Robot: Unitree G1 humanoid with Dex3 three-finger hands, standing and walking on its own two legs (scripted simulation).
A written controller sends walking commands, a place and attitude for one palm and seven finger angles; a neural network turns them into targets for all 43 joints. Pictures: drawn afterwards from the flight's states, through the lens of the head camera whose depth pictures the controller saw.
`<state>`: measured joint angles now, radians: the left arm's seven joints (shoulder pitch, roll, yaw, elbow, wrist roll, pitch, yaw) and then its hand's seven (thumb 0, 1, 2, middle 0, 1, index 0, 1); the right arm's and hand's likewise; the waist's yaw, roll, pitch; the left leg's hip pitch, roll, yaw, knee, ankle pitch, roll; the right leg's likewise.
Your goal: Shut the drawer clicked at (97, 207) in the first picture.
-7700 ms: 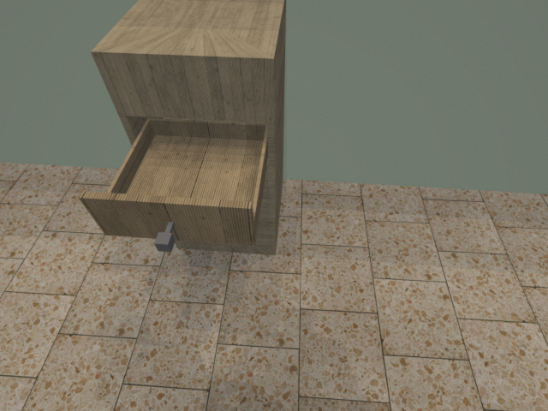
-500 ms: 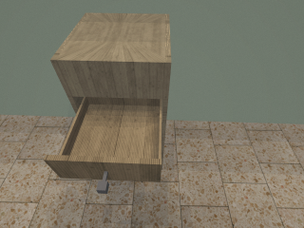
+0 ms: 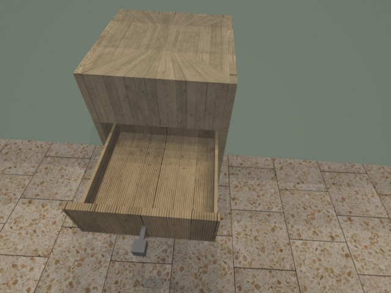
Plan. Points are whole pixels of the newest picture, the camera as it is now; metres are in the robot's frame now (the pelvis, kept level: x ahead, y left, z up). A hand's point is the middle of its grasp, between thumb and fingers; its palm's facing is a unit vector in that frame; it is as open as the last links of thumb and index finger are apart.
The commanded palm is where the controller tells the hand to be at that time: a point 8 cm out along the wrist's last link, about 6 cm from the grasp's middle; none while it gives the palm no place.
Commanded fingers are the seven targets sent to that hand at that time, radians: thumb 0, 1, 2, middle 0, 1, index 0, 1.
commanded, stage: come to a stop and stand still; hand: left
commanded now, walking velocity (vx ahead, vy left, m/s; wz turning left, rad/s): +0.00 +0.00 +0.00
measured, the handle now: (141, 240) +0.27 +0.15 -0.15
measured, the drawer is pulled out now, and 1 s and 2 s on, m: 0.30 0.30 0.30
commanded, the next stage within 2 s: look again from close up in 0.30 s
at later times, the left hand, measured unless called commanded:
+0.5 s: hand out of the picture +0.00 +0.17 -0.17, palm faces +0.00 -0.98 -0.18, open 7.4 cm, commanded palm none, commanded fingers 0.00 0.90 0.90 -0.20 -0.30 -0.20 -0.30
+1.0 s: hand out of the picture -0.02 +0.15 -0.17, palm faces +0.01 -0.99 -0.17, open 7.4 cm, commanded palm none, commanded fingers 0.00 0.90 0.90 -0.20 -0.30 -0.20 -0.30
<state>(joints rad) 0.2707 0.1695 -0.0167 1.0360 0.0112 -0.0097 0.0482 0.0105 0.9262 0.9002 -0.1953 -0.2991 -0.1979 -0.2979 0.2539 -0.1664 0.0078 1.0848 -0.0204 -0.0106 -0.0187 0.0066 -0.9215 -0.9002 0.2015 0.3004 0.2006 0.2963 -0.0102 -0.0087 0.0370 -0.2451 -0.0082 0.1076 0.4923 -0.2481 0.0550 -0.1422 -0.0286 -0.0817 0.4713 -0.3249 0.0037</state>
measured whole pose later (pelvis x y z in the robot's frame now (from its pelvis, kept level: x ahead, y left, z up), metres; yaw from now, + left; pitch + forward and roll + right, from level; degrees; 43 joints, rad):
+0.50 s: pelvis +0.01 +0.01 +0.00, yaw +0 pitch -1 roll +0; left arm 0.32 0.14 -0.02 1.09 0.01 -0.01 0.05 0.01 0.91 0.90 -0.20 -0.30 -0.20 -0.30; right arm 0.27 -0.15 0.01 1.15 -0.01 -0.02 -0.02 0.00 -0.92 -0.90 0.20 0.30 0.20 0.30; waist -0.01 -0.01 0.04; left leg -0.19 -0.03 0.12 0.42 -0.22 0.06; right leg -0.10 -0.05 -0.07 0.43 -0.31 0.02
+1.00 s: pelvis +0.00 +0.00 +0.00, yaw -1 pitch -1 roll +0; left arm 0.34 0.11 -0.03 1.11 0.01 -0.01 0.05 0.01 0.91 0.90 -0.20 -0.30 -0.20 -0.30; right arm 0.31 -0.12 0.01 1.17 -0.01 -0.02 -0.02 0.00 -0.91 -0.90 0.20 0.30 0.20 0.30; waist -0.01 -0.01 0.02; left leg -0.19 -0.01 0.12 0.41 -0.21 0.05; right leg -0.11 -0.03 -0.07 0.43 -0.30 0.00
